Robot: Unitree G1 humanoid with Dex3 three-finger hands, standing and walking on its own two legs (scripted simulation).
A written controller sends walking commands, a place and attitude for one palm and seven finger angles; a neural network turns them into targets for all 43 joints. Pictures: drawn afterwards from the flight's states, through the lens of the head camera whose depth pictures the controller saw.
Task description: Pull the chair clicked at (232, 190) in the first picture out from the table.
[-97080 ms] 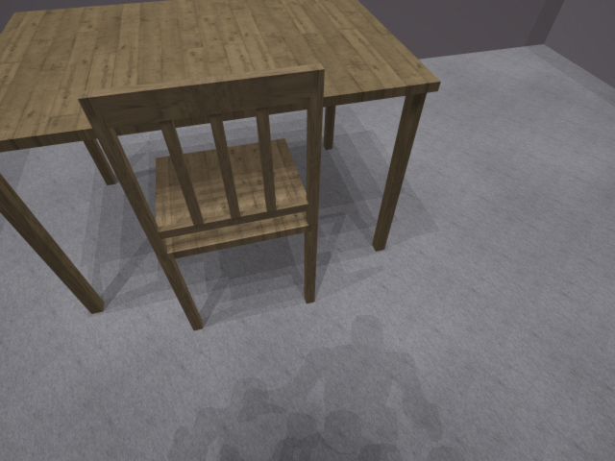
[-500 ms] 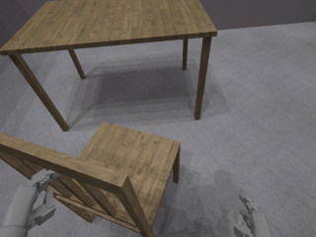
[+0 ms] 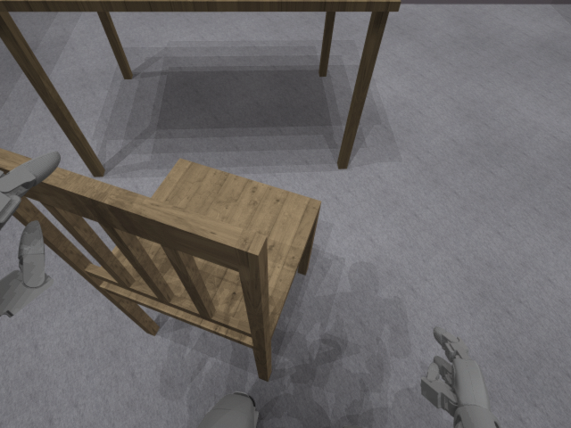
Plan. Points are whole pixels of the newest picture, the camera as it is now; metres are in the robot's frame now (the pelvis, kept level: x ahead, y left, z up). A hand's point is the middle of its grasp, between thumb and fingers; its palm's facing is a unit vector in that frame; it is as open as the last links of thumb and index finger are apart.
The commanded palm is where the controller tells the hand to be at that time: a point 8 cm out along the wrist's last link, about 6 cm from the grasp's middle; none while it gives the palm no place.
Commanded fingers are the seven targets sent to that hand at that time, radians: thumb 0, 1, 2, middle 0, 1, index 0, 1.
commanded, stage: step back with the hand held close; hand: left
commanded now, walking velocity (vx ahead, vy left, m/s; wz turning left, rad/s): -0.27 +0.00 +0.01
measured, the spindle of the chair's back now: (143, 265) +0.33 +0.29 -0.08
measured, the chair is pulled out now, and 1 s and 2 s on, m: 0.65 0.65 0.65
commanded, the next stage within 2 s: stop stepping back and stand still in 0.50 s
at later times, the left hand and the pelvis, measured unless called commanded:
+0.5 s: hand out of the picture +0.12 +0.27 +0.21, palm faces +0.39 -0.70 -0.59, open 7.4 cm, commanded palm +0.06 +0.32 +0.18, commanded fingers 0.00 0.90 0.90 -0.20 -0.30 -0.20 -0.30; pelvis -0.08 +0.02 +0.00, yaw +0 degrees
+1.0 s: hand out of the picture +0.01 +0.28 +0.19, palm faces +0.46 -0.78 -0.43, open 7.4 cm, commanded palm -0.05 +0.32 +0.18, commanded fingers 0.00 0.90 0.90 -0.20 -0.30 -0.20 -0.30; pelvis -0.18 +0.02 +0.00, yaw +0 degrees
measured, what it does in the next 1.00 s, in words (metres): walks backwards: left foot, then right foot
